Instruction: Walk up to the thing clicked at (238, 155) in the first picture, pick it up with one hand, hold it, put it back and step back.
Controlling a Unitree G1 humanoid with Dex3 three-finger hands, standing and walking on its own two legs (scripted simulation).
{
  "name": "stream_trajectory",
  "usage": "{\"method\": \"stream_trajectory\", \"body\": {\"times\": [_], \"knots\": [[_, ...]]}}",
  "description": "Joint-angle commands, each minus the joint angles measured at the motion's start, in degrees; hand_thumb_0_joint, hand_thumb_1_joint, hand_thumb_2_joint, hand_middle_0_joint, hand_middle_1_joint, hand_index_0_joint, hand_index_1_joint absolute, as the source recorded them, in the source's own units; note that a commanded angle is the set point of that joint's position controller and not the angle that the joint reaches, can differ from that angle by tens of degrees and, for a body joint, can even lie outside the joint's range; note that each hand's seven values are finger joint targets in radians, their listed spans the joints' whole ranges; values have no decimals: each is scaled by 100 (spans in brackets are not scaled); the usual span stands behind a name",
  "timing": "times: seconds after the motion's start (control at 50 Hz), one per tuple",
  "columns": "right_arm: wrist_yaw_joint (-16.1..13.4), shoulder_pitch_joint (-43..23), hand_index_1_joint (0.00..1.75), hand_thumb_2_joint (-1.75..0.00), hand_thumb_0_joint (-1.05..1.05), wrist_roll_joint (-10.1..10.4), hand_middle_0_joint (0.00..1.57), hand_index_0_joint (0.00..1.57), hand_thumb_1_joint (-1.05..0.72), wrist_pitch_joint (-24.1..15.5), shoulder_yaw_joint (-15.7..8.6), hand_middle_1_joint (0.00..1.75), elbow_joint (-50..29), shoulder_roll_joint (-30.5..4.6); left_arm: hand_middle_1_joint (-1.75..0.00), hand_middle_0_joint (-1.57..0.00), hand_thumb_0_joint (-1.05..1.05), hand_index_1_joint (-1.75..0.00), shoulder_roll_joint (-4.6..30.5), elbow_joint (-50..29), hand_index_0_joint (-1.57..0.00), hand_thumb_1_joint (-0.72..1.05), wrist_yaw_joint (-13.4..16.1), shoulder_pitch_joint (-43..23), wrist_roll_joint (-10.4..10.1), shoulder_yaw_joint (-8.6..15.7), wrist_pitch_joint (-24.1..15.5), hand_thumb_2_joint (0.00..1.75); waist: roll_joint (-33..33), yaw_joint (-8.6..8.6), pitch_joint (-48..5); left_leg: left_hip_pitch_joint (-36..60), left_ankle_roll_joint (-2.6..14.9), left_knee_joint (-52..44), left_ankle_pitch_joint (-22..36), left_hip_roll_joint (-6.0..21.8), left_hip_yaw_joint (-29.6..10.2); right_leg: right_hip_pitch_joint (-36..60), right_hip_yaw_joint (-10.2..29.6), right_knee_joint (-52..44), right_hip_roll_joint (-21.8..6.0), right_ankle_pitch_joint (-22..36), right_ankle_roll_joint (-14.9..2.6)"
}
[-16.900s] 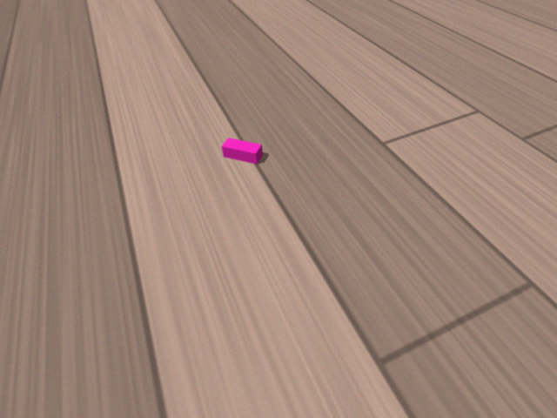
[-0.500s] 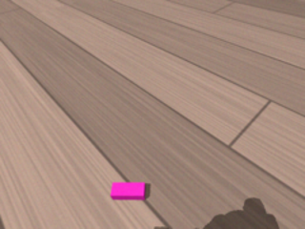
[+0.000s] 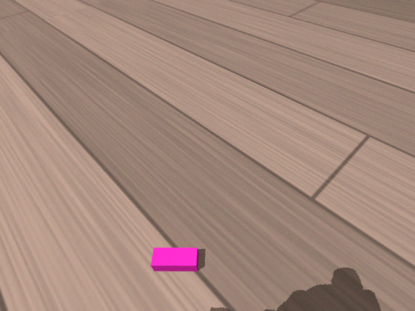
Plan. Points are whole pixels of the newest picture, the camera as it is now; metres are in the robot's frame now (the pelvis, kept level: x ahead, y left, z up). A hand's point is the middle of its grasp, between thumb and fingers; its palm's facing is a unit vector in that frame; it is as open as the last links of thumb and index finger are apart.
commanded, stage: stand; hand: left
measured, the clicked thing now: (175, 259) +0.51 +0.24 -0.75
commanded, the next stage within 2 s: walk up in 0.40 s
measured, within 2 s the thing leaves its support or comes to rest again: neither
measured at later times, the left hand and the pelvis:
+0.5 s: hand out of the picture +0.07 +0.26 -0.16, palm faces -0.02 -0.94 -0.34, open 7.4 cm; pelvis +0.01 +0.00 +0.00, yaw +0 degrees
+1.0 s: hand (131, 285) +0.24 +0.23 -0.17, palm faces -0.05 -0.92 -0.40, open 7.4 cm; pelvis +0.11 -0.02 -0.03, yaw -1 degrees
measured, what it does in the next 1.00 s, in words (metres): walks ahead: right foot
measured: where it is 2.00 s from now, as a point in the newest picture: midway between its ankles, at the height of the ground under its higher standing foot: outside the picture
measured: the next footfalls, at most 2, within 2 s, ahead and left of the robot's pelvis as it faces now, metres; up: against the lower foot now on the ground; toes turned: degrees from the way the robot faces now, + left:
right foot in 0.92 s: +0.25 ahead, -0.13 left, +0.00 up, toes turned -2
left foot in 1.30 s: +0.13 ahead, +0.13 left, +0.00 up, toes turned +0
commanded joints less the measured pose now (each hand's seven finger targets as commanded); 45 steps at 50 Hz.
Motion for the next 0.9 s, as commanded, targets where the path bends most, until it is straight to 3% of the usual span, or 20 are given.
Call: {"method": "stream_trajectory", "body": {"times": [0.0,0.36,0.38,0.4,0.44,0.48,0.5,0.54,0.56,0.58,0.6,0.62,0.64,0.66,0.68,0.72,0.8,0.84,0.86,0.88], "knots": [[-81,-208,30,-90,0,14,20,20,-90,-123,-219,30,-338,-1218,-30,-20,0,-30,1236,-351,-20,90,75,-140,8,263,-140,90,-47,13,-423,260,212,-116,907,673,-577,-242,578,-270,-807,1024,-104],[-87,-204,30,-90,0,16,20,20,-90,-113,-209,30,-339,-1227,-30,-20,0,-30,1200,-349,-20,90,74,-178,6,265,-126,90,-17,15,-362,163,185,-137,795,650,-577,-212,588,-313,-812,948,-106],[-16,98,30,-90,0,-71,20,20,-90,-164,-433,30,-568,-1459,-30,-20,0,-30,1477,-541,-20,90,-32,120,47,518,-139,90,-169,30,-745,325,480,296,-1234,277,-335,-89,482,-45,-411,-1158,-304],[14,206,30,-90,0,-128,20,20,-90,-172,-462,30,-579,-1445,-30,-20,0,-30,1494,-540,-20,90,-66,161,98,555,-129,90,-182,26,-474,22,558,385,-2147,305,-433,-437,722,-7,-527,-2131,-434],[53,178,30,-90,0,-146,20,20,-90,-158,-492,30,-684,-1395,-30,-20,0,-30,1499,-613,-20,90,-113,203,139,616,-115,90,-223,65,125,-596,566,492,-2647,283,-536,-917,1076,-95,-671,-2854,-564],[71,98,30,-90,0,-174,20,20,-90,-191,-509,30,-828,-1287,-30,-20,0,-30,1458,-733,-20,90,-126,288,127,646,-124,90,-279,129,661,-1032,521,689,-2086,177,-424,-996,1342,-189,-842,-2606,-695],[70,98,30,-90,0,-172,20,20,-90,-235,-514,30,-904,-1202,-30,-20,0,-30,1479,-783,-20,90,-122,328,130,665,-145,90,-442,138,687,-1155,498,944,-1472,113,-265,-735,1469,-184,-968,-1965,-791],[43,255,30,-90,0,-148,20,20,-90,-312,-507,30,-1027,-1100,-30,-20,0,-30,1576,-901,-20,90,-111,385,109,707,-169,90,-588,88,471,-1264,384,1142,-706,-9,42,-203,1522,113,-1209,-43,-959],[36,349,30,-90,0,-129,20,20,-90,-340,-508,30,-1073,-1086,-30,-20,0,-30,1587,-958,-20,90,-108,426,83,706,-172,90,-555,67,248,-1030,394,974,-641,-22,36,-121,1437,321,-1204,513,-950],[23,580,30,-90,0,-128,20,20,-90,-364,-533,30,-1066,-1087,-30,-20,0,-30,1620,-1053,-20,90,-115,287,80,704,-157,90,-647,-64,169,-606,427,785,-664,-28,2,-445,1207,649,-1090,622,-885],[2,974,30,-90,0,-137,20,20,-90,-394,-591,30,-984,-1256,-30,-20,0,-30,1479,-1237,-20,90,-120,-3,62,668,-151,90,-358,-277,25,317,560,667,-79,158,-337,-1094,758,1372,-730,898,-659],[-13,1360,30,-90,0,-160,20,20,-90,-420,-716,30,-924,-1616,-30,-20,0,-30,1172,-1345,-20,90,-120,-147,-2,599,-155,90,514,-450,-108,1276,907,363,827,907,-1432,-2052,105,2563,-12,601,-307],[-19,1681,30,-90,0,-121,20,20,-90,-428,-843,30,-920,-1983,-30,-20,0,-30,1026,-1420,-20,90,-75,-276,32,596,-157,90,1130,-575,46,2019,1485,219,2456,1874,-2430,-3168,-141,3592,459,-1954,-154],[-28,1769,30,-90,0,-88,20,20,-90,-424,-886,30,-959,-2067,-30,-20,0,-30,1089,-1474,-20,90,-22,-330,63,598,-141,90,833,-572,250,1947,1851,292,3320,2290,-2655,-3396,400,3603,66,-2481,-180],[-48,1765,30,-90,0,-73,20,20,-90,-410,-842,30,-1041,-1920,-30,-20,0,-30,1121,-1532,-20,90,-22,-314,34,567,-173,90,584,-498,314,1732,1834,331,3671,2167,-2415,-3297,589,3754,9,-2360,-216],[-103,1449,30,-90,0,-75,20,20,-90,-394,-767,30,-1248,-1692,-30,-20,0,-30,1126,-1553,-20,90,-81,-74,-26,570,-161,90,643,-321,281,1580,1408,430,3476,1623,-1582,-3120,665,3630,-116,-1917,-294],[-155,723,30,-90,0,-57,20,20,-90,-284,-665,30,-1598,-1508,-30,-20,0,-30,1041,-1511,-20,90,-116,276,-40,566,-93,90,951,-22,102,785,1020,730,3173,1102,-575,-1969,44,2144,-199,-744,-106],[-159,651,30,-90,0,23,20,20,-90,-183,-596,30,-1651,-1425,-30,-20,0,-30,990,-1337,-20,90,-44,497,10,602,-125,90,724,118,-224,47,788,1460,3274,748,-142,-736,-299,1404,74,350,-121],[-153,593,30,-90,0,98,20,20,-90,-140,-567,30,-1670,-1377,-30,-20,0,-30,1058,-1142,-20,90,6,865,12,663,-129,90,420,314,-502,-393,647,2111,2793,550,-17,84,-339,1095,147,1181,-181],[-147,706,30,-90,0,200,20,20,-90,-103,-483,30,-1696,-1131,-30,-20,0,-30,1332,-1030,-20,90,57,1180,0,755,-124,90,-136,510,-751,-1047,467,2811,1635,312,-11,888,-22,1121,-40,1973,-282]]}}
